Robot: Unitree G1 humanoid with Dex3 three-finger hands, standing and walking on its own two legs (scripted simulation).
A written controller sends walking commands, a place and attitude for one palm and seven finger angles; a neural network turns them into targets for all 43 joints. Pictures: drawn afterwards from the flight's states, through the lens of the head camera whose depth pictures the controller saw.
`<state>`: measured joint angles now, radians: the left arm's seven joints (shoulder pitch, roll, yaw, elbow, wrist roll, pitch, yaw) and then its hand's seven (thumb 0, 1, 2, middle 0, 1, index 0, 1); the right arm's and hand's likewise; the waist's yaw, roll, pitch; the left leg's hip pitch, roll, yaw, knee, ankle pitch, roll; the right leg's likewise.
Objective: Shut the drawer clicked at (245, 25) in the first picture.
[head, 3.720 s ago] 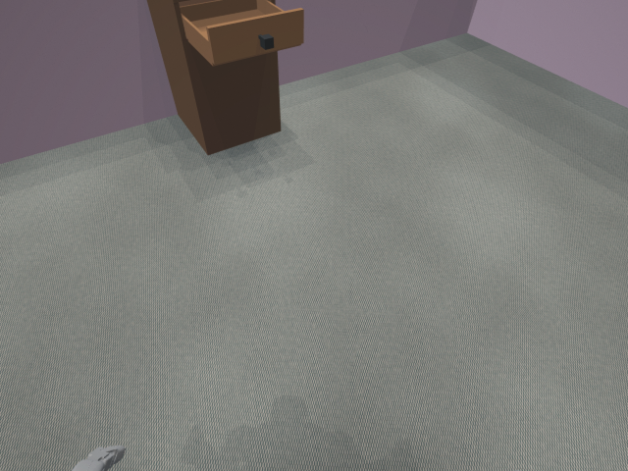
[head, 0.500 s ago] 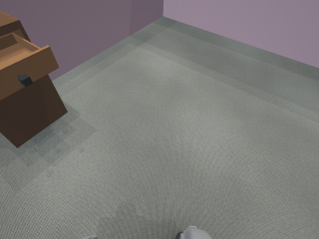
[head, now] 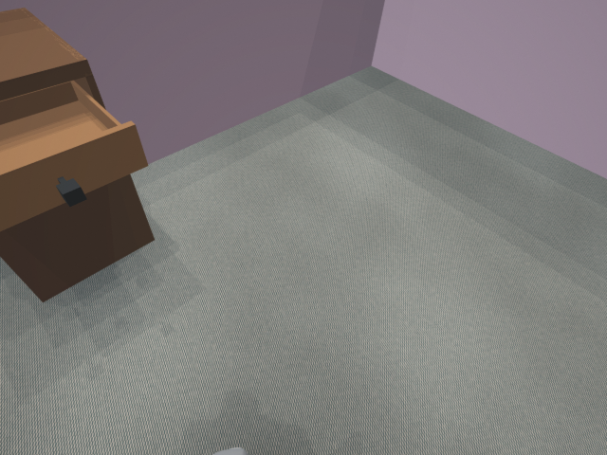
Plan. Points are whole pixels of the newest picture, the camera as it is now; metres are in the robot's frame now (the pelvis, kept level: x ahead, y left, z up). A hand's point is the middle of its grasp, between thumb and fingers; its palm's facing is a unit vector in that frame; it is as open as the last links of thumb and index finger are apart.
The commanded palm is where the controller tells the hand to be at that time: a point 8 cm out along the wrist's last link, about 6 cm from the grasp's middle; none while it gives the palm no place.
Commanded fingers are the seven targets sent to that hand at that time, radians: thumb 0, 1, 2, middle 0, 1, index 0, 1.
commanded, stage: walk to a spot facing it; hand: left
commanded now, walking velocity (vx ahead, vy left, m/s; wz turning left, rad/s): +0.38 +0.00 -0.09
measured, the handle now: (68, 188) +0.61 +0.57 -0.11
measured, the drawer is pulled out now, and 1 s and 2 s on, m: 0.28 0.28 0.28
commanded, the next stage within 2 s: turn to face it in 0.66 s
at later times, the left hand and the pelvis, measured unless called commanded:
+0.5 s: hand (239, 339) +0.33 +0.14 -0.16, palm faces -0.09 -0.97 -0.23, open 7.4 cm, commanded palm none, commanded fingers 0.00 0.90 0.90 -0.20 -0.30 -0.20 -0.30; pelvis +0.21 -0.04 +0.00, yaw -6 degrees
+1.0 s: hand (232, 337) +0.35 +0.16 -0.19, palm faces +0.19 -0.97 -0.14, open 7.3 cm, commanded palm none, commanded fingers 0.00 0.90 0.90 -0.20 -0.30 -0.20 -0.30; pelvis +0.39 -0.01 -0.01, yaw +7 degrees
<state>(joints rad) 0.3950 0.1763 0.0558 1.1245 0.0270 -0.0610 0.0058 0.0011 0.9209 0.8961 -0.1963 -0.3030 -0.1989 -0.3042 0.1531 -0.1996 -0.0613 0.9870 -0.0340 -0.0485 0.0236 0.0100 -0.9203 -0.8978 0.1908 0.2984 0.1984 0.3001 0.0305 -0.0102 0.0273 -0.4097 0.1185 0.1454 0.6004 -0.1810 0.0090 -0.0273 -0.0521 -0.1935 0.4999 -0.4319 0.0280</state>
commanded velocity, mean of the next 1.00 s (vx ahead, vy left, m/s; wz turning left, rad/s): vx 0.24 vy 0.00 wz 0.21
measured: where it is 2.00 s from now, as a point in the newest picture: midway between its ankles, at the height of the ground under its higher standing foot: (325, 409)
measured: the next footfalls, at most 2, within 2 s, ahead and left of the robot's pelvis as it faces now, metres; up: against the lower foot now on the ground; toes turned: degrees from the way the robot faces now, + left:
right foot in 0.46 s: +0.33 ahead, -0.16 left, +0.00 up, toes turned -15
left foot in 0.94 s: +0.50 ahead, +0.09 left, +0.00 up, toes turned +15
